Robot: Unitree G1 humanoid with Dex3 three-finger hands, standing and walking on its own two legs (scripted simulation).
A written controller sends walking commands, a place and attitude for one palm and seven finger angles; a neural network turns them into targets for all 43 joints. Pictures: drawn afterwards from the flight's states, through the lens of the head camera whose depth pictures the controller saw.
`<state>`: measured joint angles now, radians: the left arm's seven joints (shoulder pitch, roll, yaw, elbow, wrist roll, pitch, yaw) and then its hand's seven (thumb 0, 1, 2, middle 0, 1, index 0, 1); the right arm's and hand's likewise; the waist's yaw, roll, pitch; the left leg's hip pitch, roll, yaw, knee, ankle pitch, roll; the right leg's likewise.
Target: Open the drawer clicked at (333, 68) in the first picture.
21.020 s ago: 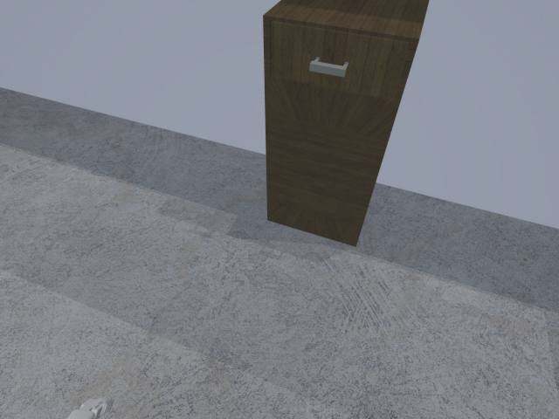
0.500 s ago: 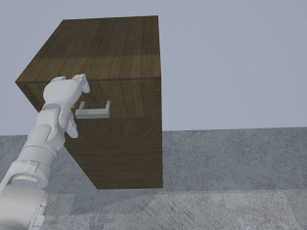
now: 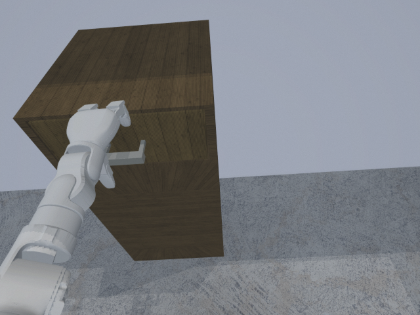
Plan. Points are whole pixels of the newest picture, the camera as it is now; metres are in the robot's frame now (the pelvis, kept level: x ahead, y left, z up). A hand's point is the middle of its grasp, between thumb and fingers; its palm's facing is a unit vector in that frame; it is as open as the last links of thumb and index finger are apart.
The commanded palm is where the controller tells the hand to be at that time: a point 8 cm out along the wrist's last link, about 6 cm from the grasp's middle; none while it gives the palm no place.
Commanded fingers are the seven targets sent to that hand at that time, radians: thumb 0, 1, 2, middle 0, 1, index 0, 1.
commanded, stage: move the hooked fingers above the handle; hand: left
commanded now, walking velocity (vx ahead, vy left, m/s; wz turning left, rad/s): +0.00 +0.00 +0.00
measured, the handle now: (123, 151) +0.46 +0.22 +0.05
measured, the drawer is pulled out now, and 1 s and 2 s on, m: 0.00 0.00 0.00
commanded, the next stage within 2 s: lower the fingers behind the handle in 1.04 s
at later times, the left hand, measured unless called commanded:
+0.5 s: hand (106, 142) +0.42 +0.22 +0.12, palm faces +0.09 -0.03 -1.00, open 13.7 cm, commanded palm +0.39 +0.24 +0.17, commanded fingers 0.00 -0.50 0.30 -0.30 -1.20 -0.30 -1.20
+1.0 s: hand (109, 147) +0.41 +0.22 +0.12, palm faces +0.09 -0.06 -0.99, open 13.8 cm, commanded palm +0.39 +0.24 +0.17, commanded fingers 0.00 -0.50 0.30 -0.30 -1.20 -0.30 -1.20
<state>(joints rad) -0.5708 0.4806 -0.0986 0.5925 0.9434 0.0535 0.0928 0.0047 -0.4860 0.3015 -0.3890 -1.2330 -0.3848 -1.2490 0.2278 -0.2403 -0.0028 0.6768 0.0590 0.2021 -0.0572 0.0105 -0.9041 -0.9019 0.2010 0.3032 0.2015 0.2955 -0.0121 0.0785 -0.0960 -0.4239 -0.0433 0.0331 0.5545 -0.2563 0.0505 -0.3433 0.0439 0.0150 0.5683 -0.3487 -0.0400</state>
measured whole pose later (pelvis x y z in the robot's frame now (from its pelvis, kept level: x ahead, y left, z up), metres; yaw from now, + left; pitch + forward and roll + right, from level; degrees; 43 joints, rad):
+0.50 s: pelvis +0.00 -0.01 +0.00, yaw +1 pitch +8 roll +0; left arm -0.62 0.50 -0.11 0.59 0.95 -0.01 0.11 0.00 -0.49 0.30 -0.37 -1.23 -0.34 -1.22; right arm 0.19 -0.26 -0.02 0.66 0.05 0.18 -0.06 0.01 -0.90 -0.90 0.20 0.30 0.20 0.30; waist 0.00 0.06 -0.09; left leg -0.46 -0.04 0.01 0.59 -0.26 0.04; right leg -0.37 0.05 -0.01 0.60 -0.36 -0.05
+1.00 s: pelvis +0.00 +0.00 +0.00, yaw +1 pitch +8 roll +0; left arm -0.55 0.50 -0.09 0.52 0.94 -0.07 0.10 0.00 -0.49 0.30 -0.33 -1.20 -0.32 -1.21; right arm 0.24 -0.28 -0.05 0.67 0.05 0.18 -0.06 0.01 -0.90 -0.90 0.20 0.30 0.20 0.30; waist 0.00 0.06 -0.09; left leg -0.47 -0.04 0.01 0.60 -0.27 0.04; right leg -0.37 0.05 -0.01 0.60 -0.36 -0.05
